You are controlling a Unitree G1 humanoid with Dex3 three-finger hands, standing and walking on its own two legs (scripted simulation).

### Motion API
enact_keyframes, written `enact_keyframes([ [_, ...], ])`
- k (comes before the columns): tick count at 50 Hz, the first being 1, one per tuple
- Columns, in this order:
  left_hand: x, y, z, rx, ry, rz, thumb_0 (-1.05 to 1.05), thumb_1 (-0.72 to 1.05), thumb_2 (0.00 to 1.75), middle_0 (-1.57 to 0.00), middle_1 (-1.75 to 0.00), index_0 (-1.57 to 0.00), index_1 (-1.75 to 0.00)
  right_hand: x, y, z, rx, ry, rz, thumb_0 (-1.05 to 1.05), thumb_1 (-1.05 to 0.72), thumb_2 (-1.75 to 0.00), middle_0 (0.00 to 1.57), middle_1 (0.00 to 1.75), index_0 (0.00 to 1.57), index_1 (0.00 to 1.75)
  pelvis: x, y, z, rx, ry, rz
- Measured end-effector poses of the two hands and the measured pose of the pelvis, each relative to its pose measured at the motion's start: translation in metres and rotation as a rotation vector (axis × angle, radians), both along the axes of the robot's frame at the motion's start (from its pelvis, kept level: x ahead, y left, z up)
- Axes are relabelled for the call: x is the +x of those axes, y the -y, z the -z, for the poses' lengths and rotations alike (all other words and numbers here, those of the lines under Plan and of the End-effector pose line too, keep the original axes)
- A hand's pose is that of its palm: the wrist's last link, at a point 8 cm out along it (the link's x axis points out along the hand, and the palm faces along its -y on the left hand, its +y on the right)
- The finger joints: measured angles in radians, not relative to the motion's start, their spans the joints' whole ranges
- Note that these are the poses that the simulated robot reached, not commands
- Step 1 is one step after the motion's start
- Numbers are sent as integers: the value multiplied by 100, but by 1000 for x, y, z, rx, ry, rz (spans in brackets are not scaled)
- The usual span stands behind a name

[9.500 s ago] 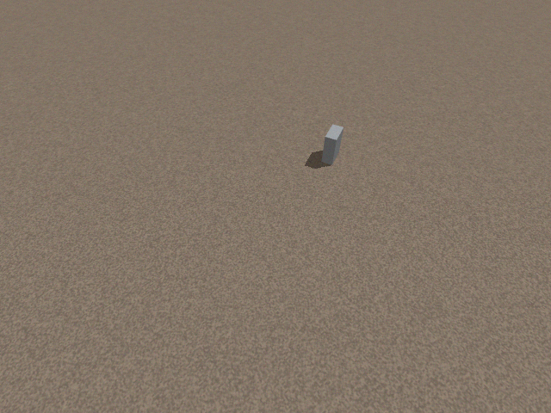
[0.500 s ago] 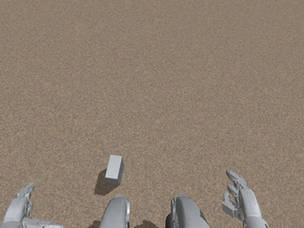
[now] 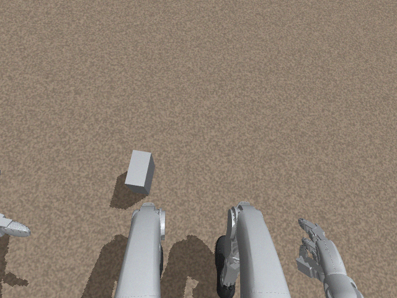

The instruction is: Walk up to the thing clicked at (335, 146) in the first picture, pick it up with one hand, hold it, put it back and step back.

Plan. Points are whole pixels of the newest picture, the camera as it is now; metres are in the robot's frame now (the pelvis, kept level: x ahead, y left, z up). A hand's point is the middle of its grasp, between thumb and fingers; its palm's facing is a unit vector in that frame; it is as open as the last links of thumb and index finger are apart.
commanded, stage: go down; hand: left
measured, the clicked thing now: (141, 173) +0.43 +0.18 -0.44
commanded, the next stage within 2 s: approach in 1.50 s
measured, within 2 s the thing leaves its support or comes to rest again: neither
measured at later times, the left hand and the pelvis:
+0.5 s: hand (16, 181) +0.32 +0.38 -0.10, palm faces +0.17 -0.98 -0.14, open 17.4 cm; pelvis -0.02 +0.00 -0.08, yaw -1 degrees
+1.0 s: hand (19, 176) +0.34 +0.39 -0.12, palm faces +0.16 -0.98 -0.11, open 17.5 cm; pelvis -0.03 +0.00 -0.12, yaw -2 degrees
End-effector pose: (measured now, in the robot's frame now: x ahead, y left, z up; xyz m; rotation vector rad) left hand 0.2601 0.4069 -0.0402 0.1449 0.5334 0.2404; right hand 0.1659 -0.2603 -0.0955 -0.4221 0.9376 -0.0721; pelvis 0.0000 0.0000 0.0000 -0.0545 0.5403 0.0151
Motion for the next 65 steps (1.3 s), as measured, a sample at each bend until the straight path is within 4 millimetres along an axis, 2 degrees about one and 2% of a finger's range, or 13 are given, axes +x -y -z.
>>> enact_keyframes([
  [11,24,-12,27,-19,100,40,-1,-54,13,-1,-9,-2,-9,-10,8,36,-40,-28,-11,1,-89,-90,21,30,20,30,-8,-1,39,-18,-28,6],
  [32,42,-26,58,-36,205,62,-1,-53,15,-1,-10,-1,-10,-23,12,90,-62,-66,-46,1,-89,-90,21,30,20,30,-20,-1,91,-28,-27,10],
  [42,45,-30,66,-41,233,61,-1,-54,15,-1,-10,-1,-10,-38,15,107,-68,-103,-46,1,-90,-90,21,30,20,30,-25,-1,108,-30,-17,13],
  [53,52,-32,75,-47,247,75,-1,-55,14,-1,-10,-1,-10,-54,15,117,-70,-147,-32,1,-90,-90,21,30,20,30,-27,-3,118,-37,-15,14],
  [65,62,-33,80,-53,273,77,-1,-56,14,-1,-9,-1,-10,-56,15,124,-70,-171,-26,1,-90,-90,21,30,20,30,-24,-5,124,-39,-26,13],
])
